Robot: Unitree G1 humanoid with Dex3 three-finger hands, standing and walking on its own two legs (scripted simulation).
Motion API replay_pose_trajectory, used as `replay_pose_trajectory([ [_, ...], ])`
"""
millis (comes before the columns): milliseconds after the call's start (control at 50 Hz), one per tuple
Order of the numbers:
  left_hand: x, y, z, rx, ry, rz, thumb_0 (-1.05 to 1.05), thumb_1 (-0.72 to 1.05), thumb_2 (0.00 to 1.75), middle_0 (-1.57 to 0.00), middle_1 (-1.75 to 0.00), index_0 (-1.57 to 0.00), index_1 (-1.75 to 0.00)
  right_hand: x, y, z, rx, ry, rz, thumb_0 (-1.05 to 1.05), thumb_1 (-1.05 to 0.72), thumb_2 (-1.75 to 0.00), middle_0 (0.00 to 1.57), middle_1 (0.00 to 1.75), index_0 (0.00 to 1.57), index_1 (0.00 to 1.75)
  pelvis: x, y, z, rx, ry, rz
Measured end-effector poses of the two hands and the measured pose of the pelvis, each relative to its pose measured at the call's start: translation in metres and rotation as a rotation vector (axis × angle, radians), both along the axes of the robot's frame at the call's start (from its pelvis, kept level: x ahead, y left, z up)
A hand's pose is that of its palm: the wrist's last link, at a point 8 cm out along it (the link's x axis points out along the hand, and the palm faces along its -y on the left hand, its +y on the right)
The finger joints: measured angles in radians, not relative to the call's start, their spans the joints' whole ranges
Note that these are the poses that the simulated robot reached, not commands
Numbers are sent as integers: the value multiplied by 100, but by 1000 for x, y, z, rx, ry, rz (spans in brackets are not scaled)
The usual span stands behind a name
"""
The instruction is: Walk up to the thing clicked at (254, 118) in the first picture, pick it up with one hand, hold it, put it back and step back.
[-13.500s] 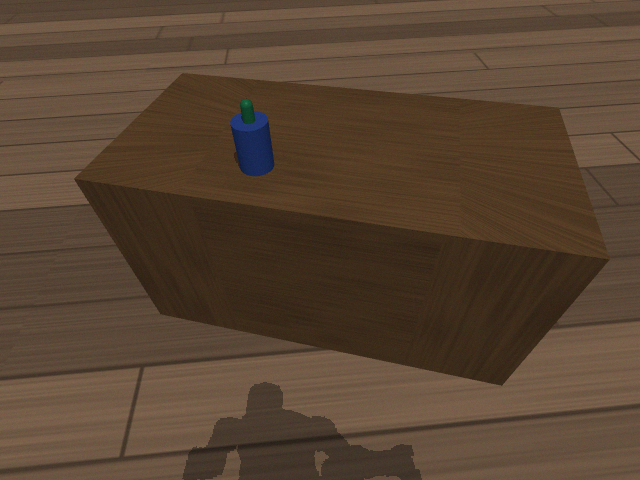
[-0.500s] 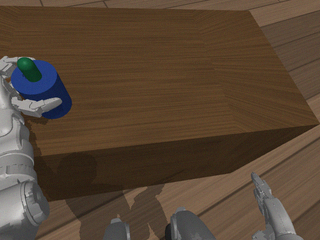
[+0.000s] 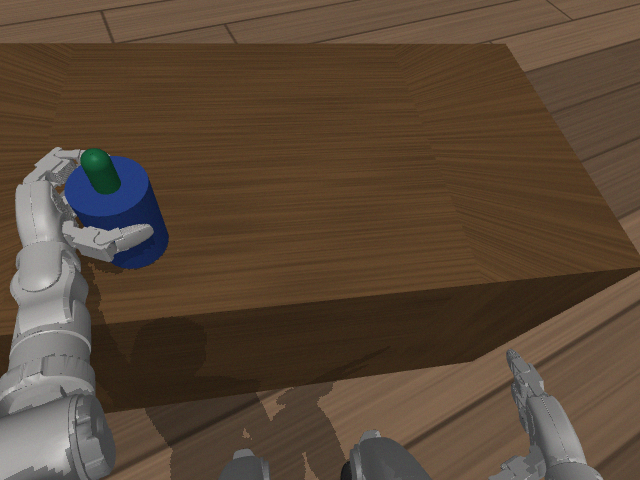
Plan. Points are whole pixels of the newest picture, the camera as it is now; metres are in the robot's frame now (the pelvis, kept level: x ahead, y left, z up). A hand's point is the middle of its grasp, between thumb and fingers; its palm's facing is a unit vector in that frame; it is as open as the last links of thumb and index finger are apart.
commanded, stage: settle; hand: left
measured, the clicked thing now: (117, 204) +0.46 +0.22 +0.04
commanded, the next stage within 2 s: lift in 0.36 s
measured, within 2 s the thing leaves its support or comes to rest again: neither
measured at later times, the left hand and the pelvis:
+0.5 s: hand (95, 194) +0.45 +0.23 +0.08, palm faces +0.23 -0.97 -0.02, open 11.7 cm; pelvis -0.01 +0.00 +0.01, yaw +0 degrees
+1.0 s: hand (82, 184) +0.41 +0.21 +0.14, palm faces +0.24 -0.97 -0.04, open 11.7 cm; pelvis +0.00 +0.00 +0.03, yaw +0 degrees
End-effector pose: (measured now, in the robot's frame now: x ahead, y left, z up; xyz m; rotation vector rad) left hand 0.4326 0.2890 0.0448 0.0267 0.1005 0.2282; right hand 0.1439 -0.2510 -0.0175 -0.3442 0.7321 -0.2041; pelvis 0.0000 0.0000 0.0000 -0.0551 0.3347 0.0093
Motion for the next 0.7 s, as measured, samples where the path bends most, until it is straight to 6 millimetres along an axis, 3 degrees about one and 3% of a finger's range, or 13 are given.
replay_pose_trajectory([
  [300,-9,-4,24,-3,-7,16,-1,-61,87,-60,-108,-67,-113,4,-1,3,25,-25,-9,-1,52,-5,6,5,6,5,-2,-3,10,10,-41,5],
  [540,-12,-8,36,-11,-12,2,-1,-61,87,-60,-108,-67,-113,-6,-5,6,30,-34,-25,-1,53,-5,6,5,6,5,-8,-3,14,12,-60,4],
  [700,-20,-12,47,-4,-25,17,-1,-61,87,-60,-108,-67,-113,-12,-17,9,9,-44,-73,-1,54,-5,6,5,6,5,-6,-1,18,15,-76,-2],
])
